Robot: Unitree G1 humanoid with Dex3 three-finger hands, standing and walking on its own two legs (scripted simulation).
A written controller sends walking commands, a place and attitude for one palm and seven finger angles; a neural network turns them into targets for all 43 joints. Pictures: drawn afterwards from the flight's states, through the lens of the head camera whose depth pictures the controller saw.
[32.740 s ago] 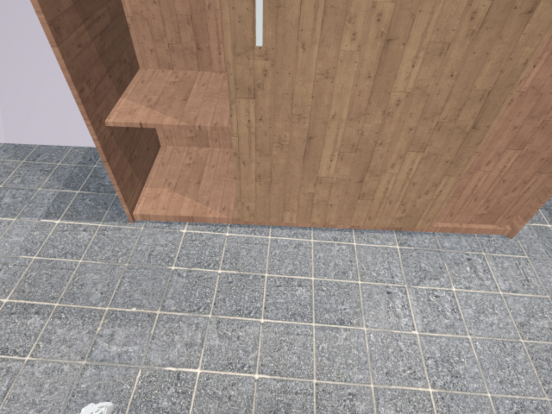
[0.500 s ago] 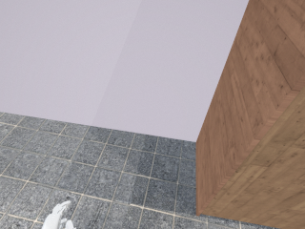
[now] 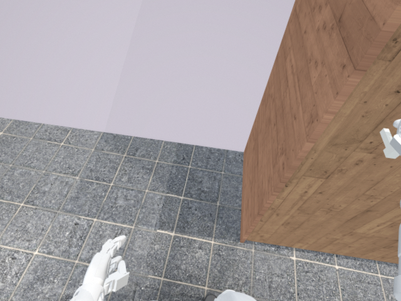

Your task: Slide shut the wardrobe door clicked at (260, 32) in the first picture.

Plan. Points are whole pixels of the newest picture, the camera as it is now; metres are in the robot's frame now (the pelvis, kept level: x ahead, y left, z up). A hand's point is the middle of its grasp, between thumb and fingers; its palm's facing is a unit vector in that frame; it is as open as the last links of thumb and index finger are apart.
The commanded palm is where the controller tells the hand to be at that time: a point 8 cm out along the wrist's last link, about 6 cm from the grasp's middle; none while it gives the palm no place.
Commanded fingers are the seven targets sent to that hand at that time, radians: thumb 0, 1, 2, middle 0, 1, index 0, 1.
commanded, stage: stop walking and hold the door there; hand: right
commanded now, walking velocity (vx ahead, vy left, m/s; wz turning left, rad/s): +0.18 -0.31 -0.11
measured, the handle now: out of the picture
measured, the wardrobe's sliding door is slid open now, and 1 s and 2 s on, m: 0.00 0.00 0.00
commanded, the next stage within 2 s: loosen the grip on the handle in 1.30 s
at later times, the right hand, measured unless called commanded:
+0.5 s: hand out of the picture +0.35 -0.31 +0.17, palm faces +0.26 +0.95 -0.16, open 5.6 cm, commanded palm +0.32 -0.35 +0.18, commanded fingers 0.00 -0.90 -0.90 0.45 1.40 0.45 1.40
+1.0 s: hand out of the picture +0.35 -0.30 +0.18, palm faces +0.20 +0.97 -0.11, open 5.6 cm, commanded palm +0.32 -0.34 +0.18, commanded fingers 0.00 -0.90 -0.90 0.45 1.40 0.45 1.40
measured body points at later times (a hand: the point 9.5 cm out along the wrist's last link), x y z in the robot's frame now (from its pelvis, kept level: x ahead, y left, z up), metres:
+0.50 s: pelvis -0.04 -0.11 +0.00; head +0.03 -0.11 +0.44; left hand +0.14 +0.07 -0.12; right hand +0.33 -0.36 +0.18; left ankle -0.02 -0.04 -0.73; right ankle +0.00 -0.24 -0.73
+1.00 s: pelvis -0.02 -0.13 +0.01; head +0.02 -0.14 +0.46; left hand +0.16 +0.08 -0.08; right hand +0.33 -0.35 +0.18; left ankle -0.02 -0.03 -0.73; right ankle -0.02 -0.25 -0.73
